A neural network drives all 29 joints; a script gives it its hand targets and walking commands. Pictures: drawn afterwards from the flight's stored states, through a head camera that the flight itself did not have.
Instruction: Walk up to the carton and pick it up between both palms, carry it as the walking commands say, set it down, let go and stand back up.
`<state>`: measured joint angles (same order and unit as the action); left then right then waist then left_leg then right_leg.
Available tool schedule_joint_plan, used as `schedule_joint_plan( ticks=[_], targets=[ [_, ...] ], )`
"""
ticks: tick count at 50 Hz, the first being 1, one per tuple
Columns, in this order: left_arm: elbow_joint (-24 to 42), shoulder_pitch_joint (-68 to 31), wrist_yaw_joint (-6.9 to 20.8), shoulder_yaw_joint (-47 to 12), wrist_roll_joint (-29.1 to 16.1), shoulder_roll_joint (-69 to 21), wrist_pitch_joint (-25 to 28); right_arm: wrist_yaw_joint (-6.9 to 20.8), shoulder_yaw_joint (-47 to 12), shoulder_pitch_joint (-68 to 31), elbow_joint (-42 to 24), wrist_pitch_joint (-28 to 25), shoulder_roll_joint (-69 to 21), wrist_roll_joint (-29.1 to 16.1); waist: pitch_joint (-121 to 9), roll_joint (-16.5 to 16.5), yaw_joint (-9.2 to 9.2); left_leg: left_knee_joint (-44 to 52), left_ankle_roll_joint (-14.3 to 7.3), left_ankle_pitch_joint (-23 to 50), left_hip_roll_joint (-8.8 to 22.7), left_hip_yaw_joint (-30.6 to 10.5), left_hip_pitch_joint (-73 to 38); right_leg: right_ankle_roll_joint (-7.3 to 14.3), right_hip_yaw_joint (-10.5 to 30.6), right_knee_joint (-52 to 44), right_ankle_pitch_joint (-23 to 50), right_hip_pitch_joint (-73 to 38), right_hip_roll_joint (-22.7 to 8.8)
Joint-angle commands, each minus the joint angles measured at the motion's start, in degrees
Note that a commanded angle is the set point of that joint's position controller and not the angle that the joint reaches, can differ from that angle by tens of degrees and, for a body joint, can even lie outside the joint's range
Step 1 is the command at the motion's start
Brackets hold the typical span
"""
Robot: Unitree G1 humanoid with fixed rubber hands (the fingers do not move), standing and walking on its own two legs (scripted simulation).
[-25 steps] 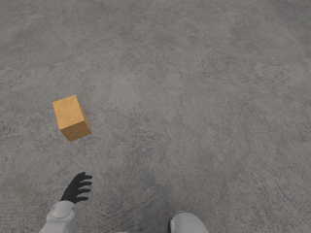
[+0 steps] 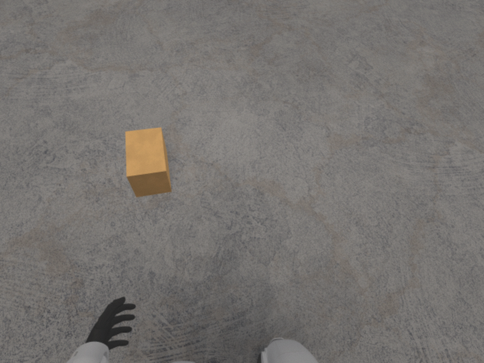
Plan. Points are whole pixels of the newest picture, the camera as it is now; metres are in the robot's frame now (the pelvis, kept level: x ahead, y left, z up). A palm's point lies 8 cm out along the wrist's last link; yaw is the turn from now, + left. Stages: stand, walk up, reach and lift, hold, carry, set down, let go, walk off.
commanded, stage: walk up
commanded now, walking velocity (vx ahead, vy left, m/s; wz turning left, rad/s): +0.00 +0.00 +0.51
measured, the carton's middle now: (148, 162) +0.95 +0.31 -0.67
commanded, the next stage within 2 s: none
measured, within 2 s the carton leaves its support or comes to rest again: neither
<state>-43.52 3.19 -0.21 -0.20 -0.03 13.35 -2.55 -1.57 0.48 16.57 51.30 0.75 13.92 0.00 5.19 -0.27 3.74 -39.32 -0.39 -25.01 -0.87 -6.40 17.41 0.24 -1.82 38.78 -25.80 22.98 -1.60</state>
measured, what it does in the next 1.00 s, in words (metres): walks ahead, turning left: left foot, then right foot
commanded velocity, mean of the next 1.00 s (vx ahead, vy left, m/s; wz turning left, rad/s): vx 0.34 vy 0.12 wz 0.49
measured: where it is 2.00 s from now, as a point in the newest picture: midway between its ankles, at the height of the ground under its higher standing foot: (147, 312)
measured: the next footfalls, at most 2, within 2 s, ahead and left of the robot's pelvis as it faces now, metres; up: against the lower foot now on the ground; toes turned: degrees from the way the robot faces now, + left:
left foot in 0.32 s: -0.03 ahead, +0.13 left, +0.00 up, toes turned +11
right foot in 0.64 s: +0.11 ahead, -0.08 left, +0.00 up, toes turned +14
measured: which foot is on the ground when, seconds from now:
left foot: down 0.00-0.02, up 0.04-0.30, down 0.32-0.64, up 0.66-0.90, down 0.92-1.00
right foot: down 0.00-0.32, up 0.34-0.62, down 0.64-0.94, up 0.96-1.00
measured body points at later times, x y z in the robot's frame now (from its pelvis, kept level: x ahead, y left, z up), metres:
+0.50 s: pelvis +0.04 +0.04 +0.01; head +0.09 +0.09 +0.45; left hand +0.11 +0.31 -0.14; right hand +0.12 -0.21 -0.11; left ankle -0.07 +0.12 -0.72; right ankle -0.01 -0.12 -0.65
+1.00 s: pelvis +0.19 +0.17 -0.02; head +0.23 +0.20 +0.43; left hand +0.10 +0.42 -0.15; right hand +0.40 +0.00 -0.15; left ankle +0.13 +0.31 -0.72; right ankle +0.09 -0.07 -0.65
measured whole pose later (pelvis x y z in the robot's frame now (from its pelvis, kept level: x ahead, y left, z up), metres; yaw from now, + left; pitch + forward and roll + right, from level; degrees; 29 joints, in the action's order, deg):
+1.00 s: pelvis +0.19 +0.17 -0.02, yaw +30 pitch +4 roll -1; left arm -45.9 17.5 0.0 -0.2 0.0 15.6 0.7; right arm 3.4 0.5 11.9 49.0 -1.8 15.1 0.0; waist 2.2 0.2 -1.7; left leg -47.8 2.4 -21.8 0.2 -6.5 29.7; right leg -5.5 -6.8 61.1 -31.3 12.5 -9.3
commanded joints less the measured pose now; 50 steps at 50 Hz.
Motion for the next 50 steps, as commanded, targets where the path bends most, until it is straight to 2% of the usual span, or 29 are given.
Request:
schedule_joint_plan(
  ticks=[1,2,3,6,10,11,12,13,15,16,17,18,20,22,27,29,30,31,32,33,35,38,42,43,45,46,47,48,50],
  targets=[
    [3.1,8.5,-2.6,4.6,0.4,11.6,1.9,0.0,3.9,3.6,-4.9,-1.1,7.4,-0.4,-16.9,-7.8,-4.63,-10.2,-1.0,0.7,-0.1,-4.6,18.9,4.0,9.4,-13.7,44.6,-38.4,-18.5],
    [1.4,11.1,-2.4,5.0,0.3,12.3,1.9,-0.5,4.0,1.0,-6.7,-0.1,6.5,-1.2,-18.4,-11.8,-6.11,-20.5,1.2,-11.4,-0.1,2.0,17.9,10.6,12.6,-13.2,50.4,-32.6,-28.1],
    [1.1,11.0,-2.2,5.4,0.5,11.6,1.6,-0.4,4.8,-0.7,-6.8,0.1,8.0,-0.5,-18.9,-10.5,-6.43,-29.2,2.2,-10.9,1.8,3.0,17.5,14.0,12.9,-14.8,47.1,-28.0,-28.7],
    [2.0,3.2,-3.0,4.6,1.1,8.7,0.6,1.4,4.9,0.4,-6.3,1.3,6.1,0.8,-9.4,-11.0,-2.54,-29.7,3.7,-5.7,6.7,3.7,18.3,11.5,5.5,-17.2,26.4,-19.5,-22.9],
    [1.8,4.8,-2.6,5.7,1.7,10.6,1.1,2.1,4.0,0.1,-8.3,0.7,4.7,0.7,-11.2,-13.7,-3.26,-12.5,2.6,-8.4,6.3,5.9,15.1,8.7,1.0,-11.0,38.0,-21.0,-21.8],
    [1.3,7.5,-2.2,6.1,1.5,12.2,1.7,1.9,3.6,0.8,-8.3,0.6,4.6,0.8,-13.1,-10.5,-3.74,-8.0,1.2,-9.5,5.8,7.7,14.4,8.9,3.7,-11.2,32.1,-21.3,-24.7],
    [-1.4,13.8,-1.9,8.3,0.7,18.4,2.1,4.2,3.9,-1.0,-10.0,1.7,7.2,0.3,-12.8,-9.9,-4.55,-13.0,1.1,-8.8,7.4,6.0,17.3,11.3,17.9,-19.8,9.6,-21.6,-34.3],
    [-1.5,14.1,-1.5,8.8,0.9,19.6,2.3,5.4,3.4,-2.4,-9.6,2.0,6.7,0.9,-8.0,-6.6,-4.37,-8.9,0.5,-7.2,9.5,3.6,18.0,10.5,19.3,-24.8,-12.6,-17.3,-35.5],
    [0.6,1.3,-0.3,7.7,2.0,17.5,2.2,6.1,2.2,6.7,-6.9,0.6,5.4,1.0,-7.5,-12.3,2.54,6.5,0.5,0.1,7.0,8.3,0.7,4.5,4.2,-16.3,-11.8,-7.5,-24.3],
    [1.2,-3.6,0.5,6.8,2.1,15.2,2.5,5.9,2.7,16.1,-3.2,-0.5,6.5,1.2,-10.6,-8.4,8.52,10.8,-1.7,6.8,4.0,8.5,-14.7,1.0,-5.1,-3.0,-7.7,-0.5,-16.9],
    [2.0,-1.2,1.4,4.7,1.3,8.5,2.7,5.0,4.3,20.8,-0.1,-1.9,12.2,2.3,-12.9,13.3,10.75,16.0,-6.7,0.7,9.7,-10.2,-24.1,-1.5,-10.6,20.9,-6.1,11.7,-5.8],
    [7.7,-9.1,1.5,3.2,1.1,4.3,2.3,3.9,4.9,21.3,-0.2,-2.3,15.8,2.3,-9.5,27.2,10.53,26.0,-10.5,11.9,15.0,-33.5,-19.4,-5.2,-4.8,28.0,-12.2,21.9,2.8],
    [7.6,-10.8,1.4,3.0,0.9,6.6,3.4,2.2,4.2,15.5,-0.5,-2.4,12.8,2.6,-1.5,18.9,7.23,26.3,-12.8,9.7,13.1,-34.2,-15.0,-5.2,-0.5,30.8,-10.1,23.8,1.0],
    [7.2,-10.0,1.9,2.5,1.0,6.0,4.6,0.9,3.7,13.5,0.0,-3.1,9.7,2.2,-5.4,11.0,3.84,21.2,-12.9,37.0,11.3,-29.8,-18.3,-4.9,1.2,26.1,-6.9,19.0,1.8],
    [8.7,-11.7,1.7,2.7,-0.6,5.9,5.6,0.7,3.9,14.1,1.4,-3.9,10.7,1.5,-13.4,14.6,4.85,13.6,-10.8,65.1,10.3,-21.8,-28.8,-4.8,2.3,3.4,-2.4,11.2,1.9],
    [7.6,-2.9,0.9,3.0,-2.1,6.5,6.1,1.2,4.0,11.0,1.1,-3.9,10.0,1.3,-17.8,15.8,0.38,7.4,-6.4,75.2,6.3,-14.5,-17.1,-3.0,0.6,-7.7,2.1,-8.7,0.5],
    [2.7,8.5,0.0,3.3,-1.9,6.9,6.3,1.4,4.3,5.1,0.4,-3.9,10.9,0.3,-22.1,12.5,-5.52,-1.0,-4.3,64.5,4.0,-9.8,-4.0,-2.3,-0.4,-16.7,12.7,-28.0,-2.2],
    [-3.1,21.3,-1.2,4.5,-0.9,11.4,5.9,2.1,4.0,-0.9,-2.8,-3.9,9.4,-0.7,-23.1,3.3,-12.04,-13.0,-2.0,31.2,-1.2,-7.7,17.3,0.8,5.9,-20.8,32.7,-50.4,-13.1],
    [-6.3,28.5,-1.6,5.9,-0.2,17.9,5.3,2.3,2.7,-1.3,-6.6,-3.6,6.0,0.4,-22.1,-6.9,-12.79,-22.2,0.0,-1.7,-3.5,-2.4,30.7,2.8,14.9,-13.5,61.2,-59.0,-28.1],
    [-6.1,27.0,-1.5,6.9,-0.1,18.2,4.9,2.2,3.0,-4.2,-8.5,-3.1,7.9,-0.7,-25.7,-7.0,-11.46,-33.9,1.1,-6.7,1.6,0.1,33.7,9.9,15.9,-7.7,69.5,-56.4,-33.3],
    [-3.0,19.9,-1.0,6.7,1.2,13.5,4.7,2.9,3.5,-7.6,-8.4,-2.6,7.1,0.6,-14.5,-6.9,-10.34,-39.0,3.3,-1.2,7.3,2.5,38.7,10.4,13.7,-13.9,45.2,-43.6,-30.6],
    [-1.7,16.5,-1.3,6.4,1.3,12.9,4.9,5.2,4.3,-10.5,-10.2,-0.1,8.0,1.0,-2.0,-6.5,-7.42,-33.6,3.8,2.7,9.1,0.4,39.9,6.5,8.8,-17.7,42.0,-34.7,-27.9],
    [-1.5,14.4,-0.5,6.5,1.3,13.7,4.8,7.1,2.9,-10.9,-11.7,-0.4,4.1,0.9,-0.4,-11.9,-6.59,-10.7,4.2,6.6,8.8,7.2,26.3,2.5,-5.3,-19.4,40.7,-27.0,-21.7],
    [-0.8,10.8,-0.1,7.0,1.5,15.8,4.8,7.2,2.9,-7.8,-10.5,-0.8,4.4,0.1,0.0,-16.5,-3.33,-5.4,3.7,6.2,8.2,9.4,17.7,1.5,-7.3,-18.6,45.2,-21.7,-20.7],
    [-0.7,9.6,0.7,5.7,0.8,14.6,4.4,6.2,3.0,-0.3,-8.3,-1.7,4.6,0.2,-5.5,-12.7,-0.61,2.3,2.9,7.8,0.6,15.7,4.1,1.6,-11.0,-5.5,60.3,-19.1,-17.2],
    [-0.7,8.2,1.0,6.1,-0.6,16.6,4.4,5.1,3.9,8.5,-5.8,-2.3,7.1,1.0,-13.6,-10.4,4.28,8.5,1.6,11.6,-2.8,17.7,-8.3,1.7,-11.9,8.8,65.3,-18.4,-14.3],
    [1.2,7.5,1.7,4.7,-1.8,13.6,5.5,4.6,5.0,15.1,-2.8,-3.3,14.8,2.3,-19.1,-0.6,7.14,10.2,-4.8,28.4,4.1,2.4,-22.8,-2.0,-9.3,25.8,37.4,-5.2,-9.7],
    [5.6,8.1,1.7,3.6,-0.5,6.7,6.1,3.4,7.1,20.1,-1.6,-3.9,22.9,1.5,-27.6,19.4,6.32,13.6,-14.8,60.8,20.9,-29.0,-36.8,-6.4,-7.8,41.8,-9.4,12.6,3.0],
    [7.5,0.6,0.6,3.1,0.6,6.9,5.9,1.9,6.9,22.1,-0.4,-4.5,17.5,0.4,-20.8,12.4,7.14,7.3,-14.8,83.5,17.5,-26.8,-35.0,-6.3,-0.5,41.1,-11.2,18.8,-1.7]
  ],
)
